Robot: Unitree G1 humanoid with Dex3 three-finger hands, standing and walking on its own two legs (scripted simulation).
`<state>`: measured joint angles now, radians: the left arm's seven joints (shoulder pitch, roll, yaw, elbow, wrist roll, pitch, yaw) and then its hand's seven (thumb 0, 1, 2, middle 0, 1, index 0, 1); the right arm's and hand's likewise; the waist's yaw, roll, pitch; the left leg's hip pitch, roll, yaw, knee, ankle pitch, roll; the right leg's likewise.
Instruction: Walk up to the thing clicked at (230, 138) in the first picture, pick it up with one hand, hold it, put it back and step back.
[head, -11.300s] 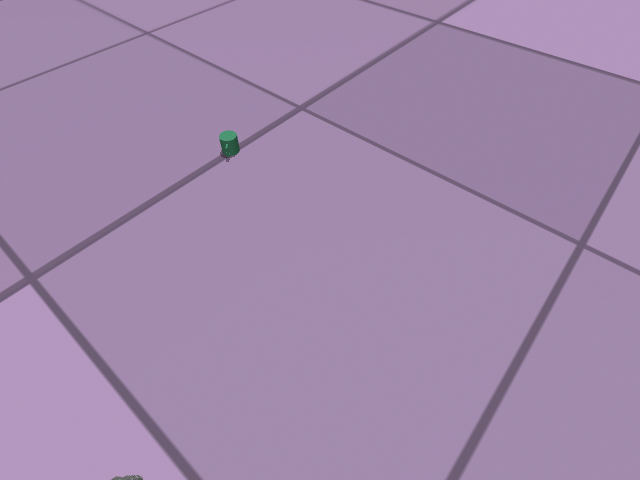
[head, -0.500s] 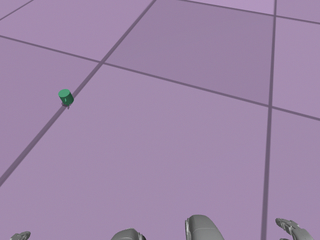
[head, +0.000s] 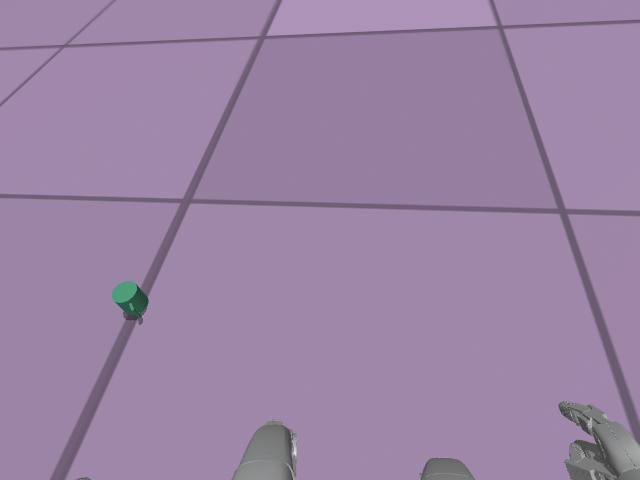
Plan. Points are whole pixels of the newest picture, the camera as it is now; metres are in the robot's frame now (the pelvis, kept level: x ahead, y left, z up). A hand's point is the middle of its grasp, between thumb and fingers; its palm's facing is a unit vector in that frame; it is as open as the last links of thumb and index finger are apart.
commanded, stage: walk up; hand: left
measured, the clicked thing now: (131, 301) +0.75 +0.76 -0.69
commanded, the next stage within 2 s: none
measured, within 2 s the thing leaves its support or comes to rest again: neither
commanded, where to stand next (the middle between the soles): +0.29 +0.91 m, yaw -44 degrees
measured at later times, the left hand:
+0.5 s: hand (10, 388) +0.26 +0.52 -0.10, palm faces -0.22 -0.76 -0.62, open 7.3 cm
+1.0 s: hand out of the picture +0.38 +0.72 -0.12, palm faces -0.41 -0.72 -0.57, open 7.4 cm
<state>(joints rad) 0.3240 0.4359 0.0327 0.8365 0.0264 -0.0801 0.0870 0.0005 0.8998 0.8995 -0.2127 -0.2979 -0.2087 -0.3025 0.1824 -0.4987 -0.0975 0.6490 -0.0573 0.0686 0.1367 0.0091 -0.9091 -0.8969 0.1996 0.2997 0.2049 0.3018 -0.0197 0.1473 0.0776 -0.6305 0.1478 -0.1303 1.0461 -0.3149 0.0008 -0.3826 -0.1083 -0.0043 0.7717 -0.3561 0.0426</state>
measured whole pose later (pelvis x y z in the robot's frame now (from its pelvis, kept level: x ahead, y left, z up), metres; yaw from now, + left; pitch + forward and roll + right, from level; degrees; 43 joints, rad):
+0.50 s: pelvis +0.11 +0.23 +0.00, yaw -13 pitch -1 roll -3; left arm 0.31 0.44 0.06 0.79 0.01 -0.06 0.12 0.00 0.90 0.90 -0.21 -0.30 -0.21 -0.30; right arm 0.30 -0.44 -0.11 0.70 -0.08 0.12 0.06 0.01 -0.91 -0.90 0.20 0.30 0.20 0.30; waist -0.05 0.15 0.13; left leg -0.60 0.00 0.04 1.32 -0.52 -0.05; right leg -0.48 -0.02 -0.12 0.82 -0.32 -0.06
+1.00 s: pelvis +0.18 +0.48 +0.00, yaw -24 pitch +0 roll -1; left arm 0.31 0.44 0.05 0.81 0.00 -0.07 0.10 0.00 0.90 0.90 -0.21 -0.30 -0.20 -0.30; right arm 0.27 -0.43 -0.09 0.63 -0.08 0.10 0.05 0.01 -0.91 -0.90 0.20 0.30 0.21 0.30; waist -0.07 0.08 0.14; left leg -0.45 0.01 0.12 0.92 -0.44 0.07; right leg -0.49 0.02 -0.13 0.80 -0.32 -0.06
